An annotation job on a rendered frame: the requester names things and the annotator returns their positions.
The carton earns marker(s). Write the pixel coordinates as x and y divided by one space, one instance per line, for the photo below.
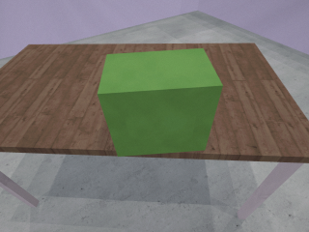
159 102

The table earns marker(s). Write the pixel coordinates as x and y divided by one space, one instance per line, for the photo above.
49 105

